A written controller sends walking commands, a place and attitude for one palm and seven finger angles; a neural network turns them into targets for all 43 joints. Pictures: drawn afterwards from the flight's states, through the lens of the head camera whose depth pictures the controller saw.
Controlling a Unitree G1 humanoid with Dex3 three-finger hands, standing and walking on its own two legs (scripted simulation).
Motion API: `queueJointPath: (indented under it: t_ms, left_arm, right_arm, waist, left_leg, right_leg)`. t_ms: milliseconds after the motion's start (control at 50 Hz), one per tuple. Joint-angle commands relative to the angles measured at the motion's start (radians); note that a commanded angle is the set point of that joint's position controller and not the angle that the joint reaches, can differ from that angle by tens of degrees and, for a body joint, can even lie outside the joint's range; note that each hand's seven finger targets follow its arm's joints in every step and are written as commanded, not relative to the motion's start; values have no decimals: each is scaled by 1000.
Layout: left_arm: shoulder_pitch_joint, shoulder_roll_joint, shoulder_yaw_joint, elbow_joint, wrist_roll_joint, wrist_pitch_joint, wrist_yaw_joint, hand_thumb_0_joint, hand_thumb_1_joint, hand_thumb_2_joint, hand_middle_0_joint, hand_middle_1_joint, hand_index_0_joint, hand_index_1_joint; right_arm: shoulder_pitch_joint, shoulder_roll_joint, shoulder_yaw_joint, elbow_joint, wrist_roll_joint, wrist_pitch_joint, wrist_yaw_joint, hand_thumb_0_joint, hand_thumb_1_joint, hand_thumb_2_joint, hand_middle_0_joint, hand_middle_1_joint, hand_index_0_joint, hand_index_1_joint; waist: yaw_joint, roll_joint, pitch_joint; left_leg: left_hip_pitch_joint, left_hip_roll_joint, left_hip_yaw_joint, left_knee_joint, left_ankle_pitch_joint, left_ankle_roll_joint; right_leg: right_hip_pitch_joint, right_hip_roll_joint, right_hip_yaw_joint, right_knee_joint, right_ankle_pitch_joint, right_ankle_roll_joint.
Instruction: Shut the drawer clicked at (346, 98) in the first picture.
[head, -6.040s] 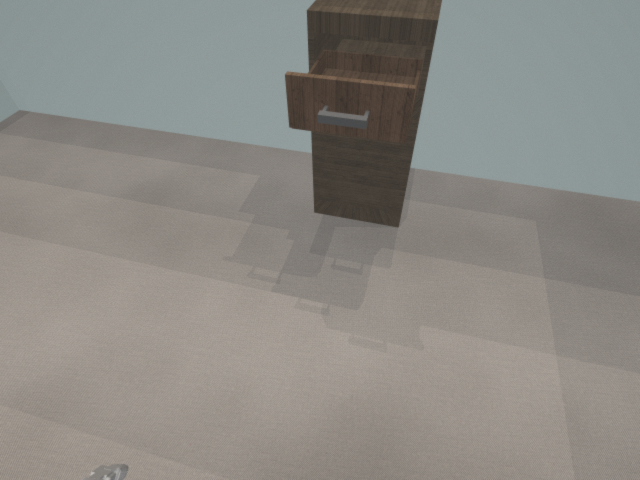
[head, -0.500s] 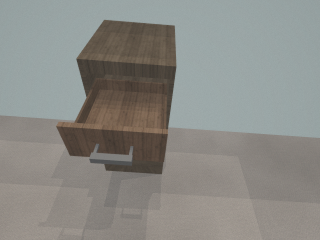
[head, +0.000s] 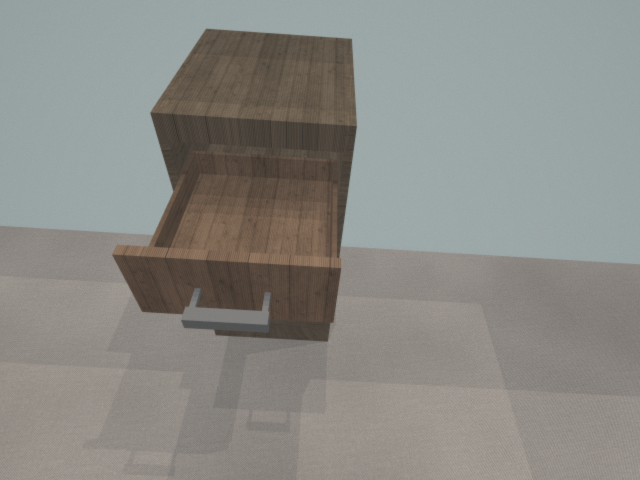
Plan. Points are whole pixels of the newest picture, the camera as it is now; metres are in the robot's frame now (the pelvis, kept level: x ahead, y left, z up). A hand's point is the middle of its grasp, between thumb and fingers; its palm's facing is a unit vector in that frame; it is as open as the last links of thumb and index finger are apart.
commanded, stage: shuffle to correct the standing spot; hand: left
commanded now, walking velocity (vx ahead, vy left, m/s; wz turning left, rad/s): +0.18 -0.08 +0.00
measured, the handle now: (229, 307) +0.38 +0.17 -0.06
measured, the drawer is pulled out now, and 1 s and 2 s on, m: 0.30 0.30 0.30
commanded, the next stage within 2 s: come to a stop and stand still in 0.24 s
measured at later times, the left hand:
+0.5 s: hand out of the picture +0.11 +0.14 -0.18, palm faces +0.01 -0.97 -0.24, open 7.3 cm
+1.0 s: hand out of the picture +0.09 +0.16 -0.17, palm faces +0.02 -0.97 -0.24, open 7.3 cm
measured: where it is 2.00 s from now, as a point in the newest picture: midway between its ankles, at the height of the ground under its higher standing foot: outside the picture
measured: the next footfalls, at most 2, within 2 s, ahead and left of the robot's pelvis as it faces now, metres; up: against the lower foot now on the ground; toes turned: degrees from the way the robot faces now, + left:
right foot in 0.48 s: +0.16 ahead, -0.16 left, +0.00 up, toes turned -3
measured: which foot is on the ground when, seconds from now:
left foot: down 0.00-1.00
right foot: down 0.00-0.24, up 0.26-0.46, down 0.48-1.00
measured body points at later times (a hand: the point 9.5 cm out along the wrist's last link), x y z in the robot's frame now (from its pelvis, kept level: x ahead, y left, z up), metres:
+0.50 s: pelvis +0.08 -0.05 -0.01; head +0.09 -0.05 +0.44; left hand +0.11 +0.19 -0.16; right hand +0.03 -0.26 -0.17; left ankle +0.03 +0.08 -0.74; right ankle +0.12 -0.16 -0.74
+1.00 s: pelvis +0.06 -0.03 -0.01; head +0.05 -0.04 +0.44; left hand +0.09 +0.21 -0.15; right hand +0.10 -0.27 -0.16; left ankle +0.05 +0.06 -0.74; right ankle +0.12 -0.16 -0.74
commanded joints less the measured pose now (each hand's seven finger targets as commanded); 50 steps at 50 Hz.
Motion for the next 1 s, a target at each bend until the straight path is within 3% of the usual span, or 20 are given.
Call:
queueJointPath:
  t_ms: [0, 80, 160, 200, 240, 280, 360, 420, 460, 480, 540, 580, 660, 720, 780, 800, 820, 880, 940, 980]
  left_arm:
    - [94, 55, 7, -10, -7, -28, 1, 0, 900, 900, -200, -300, -200, -300]
    - [117, 81, 18, 5, -11, -36, 8, 0, 900, 900, -200, -300, -200, -300]
    - [116, 90, 28, 10, -10, -37, 11, 0, 900, 900, -200, -300, -200, -300]
    - [71, 64, 20, 1, -10, -35, 7, 0, 900, 900, -200, -300, -200, -300]
    - [-27, 41, 10, -41, -6, -45, 9, 0, 900, 900, -200, -300, -200, -300]
    - [-129, 41, 22, -80, -5, -35, 1, 0, 900, 900, -200, -300, -200, -300]
    - [-108, -7, 23, -92, -11, -21, -21, 0, 900, 900, -200, -300, -200, -300]
    - [5, 24, 26, -36, -12, -30, -7, 0, 900, 900, -200, -300, -200, -300]
    - [9, 143, 35, -34, -19, -43, 8, 0, 900, 900, -200, -300, -200, -300]
    - [-41, 179, 37, -56, -17, -31, 5, 0, 900, 900, -200, -300, -200, -300]
    - [-111, 150, 32, -76, -17, -33, 18, 0, 900, 900, -200, -300, -200, -300]
    - [-126, 167, 40, -91, -18, -28, 25, 0, 900, 900, -200, -300, -200, -300]
    - [-183, 155, 52, -133, -23, 2, 23, 0, 900, 900, -200, -300, -200, -300]
    - [-179, 117, 48, -142, -15, 15, 19, 0, 900, 900, -200, -300, -200, -300]
    - [-158, 106, 45, -137, -12, 16, 15, 0, 900, 900, -200, -300, -200, -300]
    - [-49, 155, 35, -78, -21, -8, 54, 0, 900, 900, -200, -300, -200, -300]
    - [-124, 222, 41, -127, -18, -23, 41, 0, 900, 900, -200, -300, -200, -300]
    - [-234, 197, 39, -177, -9, -2, 20, 0, 900, 900, -200, -300, -200, -300]
    - [-201, 153, 28, -179, -11, 12, 10, 0, 900, 900, -200, -300, -200, -300]
    - [-145, 122, 18, -154, -11, 8, 5, 0, 900, 900, -200, -300, -200, -300]
  right_arm:
    - [9, -113, -24, -42, 5, -34, -7, 0, -900, -900, 200, 300, 200, 300]
    - [-6, -65, -14, -54, 7, -48, -5, 0, -900, -900, 200, 300, 200, 300]
    - [1, -41, -10, -51, 4, -61, -6, 0, -900, -900, 200, 300, 200, 300]
    - [93, -80, -16, -5, 4, -70, -17, 0, -900, -900, 200, 300, 200, 300]
    - [254, -146, -31, 49, -6, -72, -34, 0, -900, -900, 200, 300, 200, 300]
    - [219, -138, -26, 32, -11, -65, -35, 0, -900, -900, 200, 300, 200, 300]
    - [48, -132, -24, -24, -11, -62, -27, 0, -900, -900, 200, 300, 200, 300]
    - [27, -92, -10, -22, 3, -50, -26, 0, -900, -900, 200, 300, 200, 300]
    - [95, -32, 3, -23, 13, -37, -20, 0, -900, -900, 200, 300, 200, 300]
    - [132, -20, 0, -12, 10, -29, -18, 0, -900, -900, 200, 300, 200, 300]
    - [114, -16, 0, -7, 15, -7, -25, 0, -900, -900, 200, 300, 200, 300]
    - [117, -24, -3, -5, 22, -7, -23, 0, -900, -900, 200, 300, 200, 300]
    - [94, -68, -19, -25, 16, 0, -18, 0, -900, -900, 200, 300, 200, 300]
    - [18, -81, -19, -71, 8, -2, -15, 0, -900, -900, 200, 300, 200, 300]
    - [0, -93, -20, -92, 7, -6, -11, 0, -900, -900, 200, 300, 200, 300]
    - [-125, -138, -32, -169, 18, -35, -8, 0, -900, -900, 200, 300, 200, 300]
    - [-31, -82, -29, -182, 15, -18, -3, 0, -900, -900, 200, 300, 200, 300]
    - [44, -91, -27, -174, -3, -2, 8, 0, -900, -900, 200, 300, 200, 300]
    - [19, -131, -24, -196, -8, -16, 6, 0, -900, -900, 200, 300, 200, 300]
    - [-34, -157, -21, -209, -4, -22, 4, 0, -900, -900, 200, 300, 200, 300]
  waist:
    - [4, 25, 129]
    - [1, -108, 140]
    - [-13, -63, 114]
    - [-54, 110, 84]
    - [-101, 264, 72]
    - [-84, 111, 142]
    - [-7, 161, 114]
    - [46, 60, 76]
    - [12, -171, 12]
    - [-17, -76, 17]
    - [-19, -224, 61]
    - [-18, -118, -10]
    - [-9, 50, 12]
    - [15, 99, 72]
    - [18, 61, 50]
    - [49, 80, -2]
    - [-19, 40, -100]
    - [-58, -13, 46]
    - [-27, 112, 136]
    - [7, 92, 132]
  left_leg:
    - [-70, 141, -184, -156, -301, 27]
    - [-126, 56, -35, 41, -131, -6]
    - [-77, 53, 14, 79, -39, -8]
    - [126, 137, -118, -27, 162, 32]
    - [350, 365, -413, -146, 537, 192]
    - [249, 416, -398, -161, 535, 232]
    - [32, 300, -195, -204, 285, 145]
    - [-74, 166, -75, -43, 122, 29]
    - [-124, 54, 9, 85, -284, -60]
    - [-18, 49, -9, 96, -307, -61]
    - [-30, 90, -7, 159, -270, -74]
    - [-12, 89, 7, 78, -212, -85]
    - [92, 131, -10, -84, 165, -72]
    - [-14, 173, -65, -146, 123, -36]
    - [-22, 170, -69, -169, 21, -30]
    - [1, 168, -5, 64, 80, -73]
    - [9, 84, -2, 52, -175, -83]
    - [75, 83, -28, -18, -167, -53]
    - [-104, 174, -156, -213, -282, -14]
    - [-161, 189, -168, -251, -300, -5]
  right_leg:
    - [-81, -40, 63, -100, -98, -53]
    - [-22, -115, 173, -165, -11, -89]
    - [-8, -125, 147, -102, 180, -102]
    - [-132, -32, 17, 100, 259, -55]
    - [-410, 45, -76, 440, -181, -12]
    - [-459, -33, -20, 535, -234, -23]
    - [-196, -40, -60, 264, -68, -7]
    - [100, -18, -66, -54, 240, 16]
    - [145, -300, 218, -168, 452, -85]
    - [13, -322, 210, -181, 409, -106]
    - [23, -295, 159, -150, 817, -131]
    - [96, -289, 121, -77, 957, -139]
    - [-27, -170, 46, -23, 534, -64]
    - [-19, -92, 11, -38, 259, -17]
    - [-3, -82, 9, -65, 186, -7]
    - [23, -179, 73, -36, 601, -18]
    - [11, -256, 169, -94, 323, -71]
    - [-249, -180, 112, -154, -211, -63]
    - [-177, -63, -8, -37, -89, -11]
    - [-72, -45, -28, -6, 45, -3]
